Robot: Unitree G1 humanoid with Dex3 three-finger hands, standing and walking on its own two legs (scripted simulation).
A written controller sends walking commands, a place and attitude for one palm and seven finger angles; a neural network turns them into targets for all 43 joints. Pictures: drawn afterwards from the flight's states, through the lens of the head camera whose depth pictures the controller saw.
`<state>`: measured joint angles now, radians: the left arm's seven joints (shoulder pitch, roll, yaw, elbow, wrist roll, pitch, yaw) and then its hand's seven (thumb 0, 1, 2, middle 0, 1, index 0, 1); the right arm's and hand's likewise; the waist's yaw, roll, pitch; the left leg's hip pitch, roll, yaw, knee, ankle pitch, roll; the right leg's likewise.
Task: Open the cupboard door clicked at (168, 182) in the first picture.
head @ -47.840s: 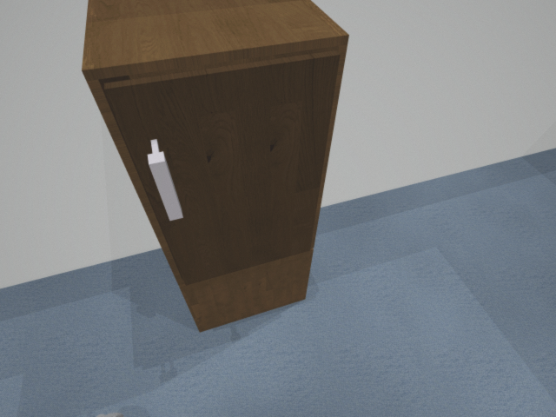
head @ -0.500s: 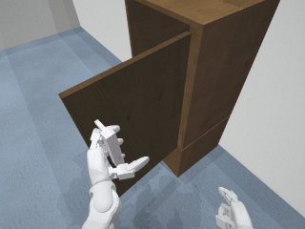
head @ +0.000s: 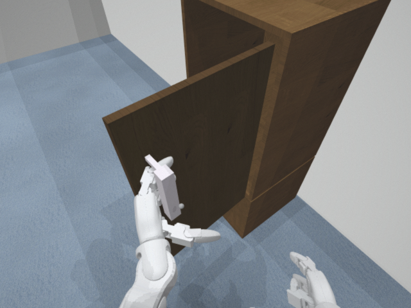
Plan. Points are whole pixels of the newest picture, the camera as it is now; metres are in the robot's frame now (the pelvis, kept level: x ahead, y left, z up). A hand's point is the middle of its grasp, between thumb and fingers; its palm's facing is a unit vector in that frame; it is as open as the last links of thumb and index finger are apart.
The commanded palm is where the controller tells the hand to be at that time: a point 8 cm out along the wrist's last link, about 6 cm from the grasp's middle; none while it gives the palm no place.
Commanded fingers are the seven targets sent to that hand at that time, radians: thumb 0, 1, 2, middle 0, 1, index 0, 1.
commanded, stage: slide the hand sideways off the handle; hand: left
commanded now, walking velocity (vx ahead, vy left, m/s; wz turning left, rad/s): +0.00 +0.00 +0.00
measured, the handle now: (162, 187) +0.32 +0.11 +0.08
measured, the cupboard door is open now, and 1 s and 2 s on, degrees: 95 96 96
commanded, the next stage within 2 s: draw the hand back to the body in 1.16 s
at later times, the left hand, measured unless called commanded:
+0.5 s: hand (170, 227) +0.24 +0.08 +0.08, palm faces -0.10 -0.99 +0.00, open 16.2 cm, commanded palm +0.21 +0.15 +0.08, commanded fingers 0.00 -0.50 0.30 -0.15 -0.30 -0.15 -0.30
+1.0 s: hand (139, 257) +0.19 +0.12 +0.07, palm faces -0.03 -1.00 -0.04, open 16.3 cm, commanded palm +0.15 +0.19 +0.08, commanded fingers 0.00 -0.50 0.30 -0.15 -0.30 -0.15 -0.30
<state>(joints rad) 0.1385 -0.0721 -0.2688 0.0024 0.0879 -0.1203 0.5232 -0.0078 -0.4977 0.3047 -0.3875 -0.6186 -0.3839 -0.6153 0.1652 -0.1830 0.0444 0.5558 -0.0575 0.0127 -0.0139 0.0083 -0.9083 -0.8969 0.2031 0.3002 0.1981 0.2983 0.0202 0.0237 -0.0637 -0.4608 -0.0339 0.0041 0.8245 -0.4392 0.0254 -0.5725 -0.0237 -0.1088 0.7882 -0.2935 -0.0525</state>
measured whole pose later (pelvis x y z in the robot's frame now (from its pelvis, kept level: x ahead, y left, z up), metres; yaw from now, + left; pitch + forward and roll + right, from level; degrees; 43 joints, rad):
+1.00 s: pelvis +0.03 +0.00 -0.02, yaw +0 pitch +9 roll -1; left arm 0.73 0.16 -0.05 -0.45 -0.15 -0.25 -0.13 -0.01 -0.50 0.30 -0.16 -0.30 -0.16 -0.30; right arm 0.27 -0.23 0.03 0.39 0.01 -0.13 -0.02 0.01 -0.91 -0.90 0.20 0.30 0.20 0.30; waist 0.03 0.04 -0.10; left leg -0.58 -0.01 -0.01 0.98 -0.56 0.02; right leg -0.69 -0.01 -0.12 0.94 -0.40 -0.05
